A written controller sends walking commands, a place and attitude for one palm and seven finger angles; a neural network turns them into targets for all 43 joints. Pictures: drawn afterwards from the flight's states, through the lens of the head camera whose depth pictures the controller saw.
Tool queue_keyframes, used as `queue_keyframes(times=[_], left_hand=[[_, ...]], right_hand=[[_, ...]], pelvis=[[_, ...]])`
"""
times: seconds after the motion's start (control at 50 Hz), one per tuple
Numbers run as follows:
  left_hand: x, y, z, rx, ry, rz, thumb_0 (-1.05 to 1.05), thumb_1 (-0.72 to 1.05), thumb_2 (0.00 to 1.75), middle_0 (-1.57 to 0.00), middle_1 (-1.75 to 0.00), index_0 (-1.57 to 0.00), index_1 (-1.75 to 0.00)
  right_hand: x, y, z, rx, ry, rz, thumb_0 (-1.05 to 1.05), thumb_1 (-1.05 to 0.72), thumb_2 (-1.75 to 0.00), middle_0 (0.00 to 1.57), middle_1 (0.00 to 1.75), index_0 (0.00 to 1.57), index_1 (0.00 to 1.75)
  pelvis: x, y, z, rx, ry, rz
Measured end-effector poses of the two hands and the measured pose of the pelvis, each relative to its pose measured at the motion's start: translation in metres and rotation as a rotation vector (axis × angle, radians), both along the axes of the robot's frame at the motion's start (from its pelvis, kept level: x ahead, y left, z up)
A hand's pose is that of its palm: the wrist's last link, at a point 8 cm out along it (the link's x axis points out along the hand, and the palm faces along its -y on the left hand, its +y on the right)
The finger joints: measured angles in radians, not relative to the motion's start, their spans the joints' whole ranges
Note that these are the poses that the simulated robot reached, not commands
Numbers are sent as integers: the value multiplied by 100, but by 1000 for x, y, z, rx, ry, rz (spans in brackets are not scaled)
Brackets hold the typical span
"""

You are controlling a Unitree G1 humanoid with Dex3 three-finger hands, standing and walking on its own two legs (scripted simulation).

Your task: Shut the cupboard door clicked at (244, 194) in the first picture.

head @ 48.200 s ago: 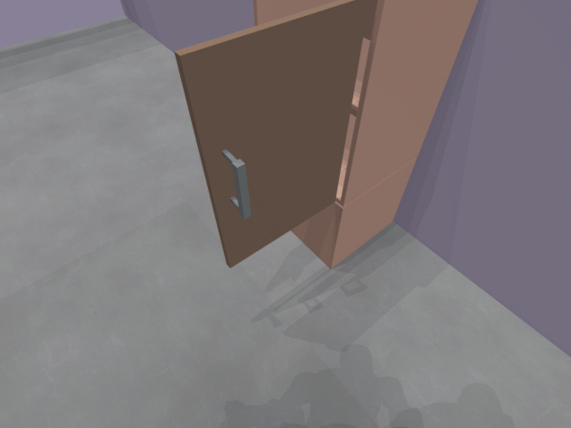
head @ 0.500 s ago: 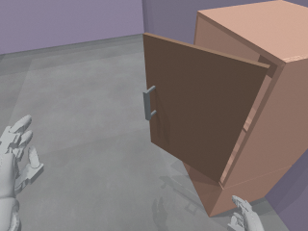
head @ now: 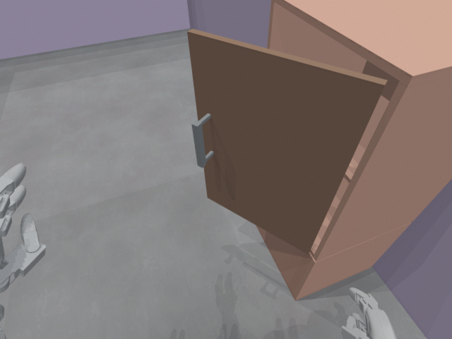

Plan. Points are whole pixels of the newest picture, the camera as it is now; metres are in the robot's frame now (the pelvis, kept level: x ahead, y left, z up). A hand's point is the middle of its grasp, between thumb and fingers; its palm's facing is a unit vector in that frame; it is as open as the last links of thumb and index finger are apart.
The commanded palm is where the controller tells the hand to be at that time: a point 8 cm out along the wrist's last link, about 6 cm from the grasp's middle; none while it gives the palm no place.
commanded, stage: step back with the hand held close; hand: left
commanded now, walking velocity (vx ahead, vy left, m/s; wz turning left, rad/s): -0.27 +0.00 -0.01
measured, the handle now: (204, 141) +0.60 +0.11 -0.02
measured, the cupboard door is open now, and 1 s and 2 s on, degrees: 35 35 35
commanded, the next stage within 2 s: stop stepping back and stand still in 1.18 s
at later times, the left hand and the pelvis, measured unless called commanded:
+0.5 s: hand out of the picture +0.12 +0.30 +0.16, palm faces +0.46 -0.76 -0.45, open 7.4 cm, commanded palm +0.06 +0.33 +0.18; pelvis -0.07 +0.03 -0.01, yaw +1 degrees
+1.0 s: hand out of the picture +0.03 +0.30 +0.16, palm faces +0.48 -0.77 -0.42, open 7.4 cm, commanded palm -0.04 +0.34 +0.18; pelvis -0.16 +0.03 -0.02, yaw +4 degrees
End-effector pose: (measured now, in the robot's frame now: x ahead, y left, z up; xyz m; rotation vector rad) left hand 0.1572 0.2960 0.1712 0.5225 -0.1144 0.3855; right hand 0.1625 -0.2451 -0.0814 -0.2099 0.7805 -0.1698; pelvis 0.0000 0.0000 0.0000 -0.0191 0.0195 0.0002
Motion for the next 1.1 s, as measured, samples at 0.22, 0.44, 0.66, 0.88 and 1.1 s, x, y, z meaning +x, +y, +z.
queue_keyframes(times=[0.22,0.44,0.66,0.88,1.1], left_hand=[[-10,21,18,89,-76,-77,2,89,90,-21,-30,-22,-30],[-63,37,4,69,-130,-31,2,88,90,-21,-30,-22,-30],[-102,28,9,93,-207,-31,2,89,90,-21,-30,-21,-30],[-146,17,14,118,-248,-56,1,88,90,-21,-31,-22,-30],[-192,67,8,114,-231,12,1,88,90,-21,-31,-22,-30]], right_hand=[[-22,17,17,-25,-48,-44,2,-91,-90,20,30,20,30],[-68,33,12,-64,-47,12,1,-91,-90,20,30,20,30],[-105,33,2,-46,-34,56,2,-91,-90,20,30,20,30],[-146,13,5,-72,-17,36,2,-91,-90,20,30,20,30],[-188,46,11,-109,5,36,2,-91,-90,20,30,20,30]], pelvis=[[-26,19,-4,0,2,-30],[-64,29,-12,-16,-20,-2],[-106,18,-16,-28,-18,8],[-141,11,-18,-13,-16,40],[-181,37,-12,-84,2,74]])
